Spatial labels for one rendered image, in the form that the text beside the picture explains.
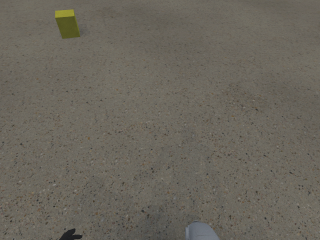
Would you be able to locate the robot right thigh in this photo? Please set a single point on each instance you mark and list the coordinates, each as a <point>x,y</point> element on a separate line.
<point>200,231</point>

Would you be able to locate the carton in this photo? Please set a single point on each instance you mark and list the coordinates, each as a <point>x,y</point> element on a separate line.
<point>67,23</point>

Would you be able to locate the robot left hand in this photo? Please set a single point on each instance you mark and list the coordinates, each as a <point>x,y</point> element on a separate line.
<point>69,235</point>

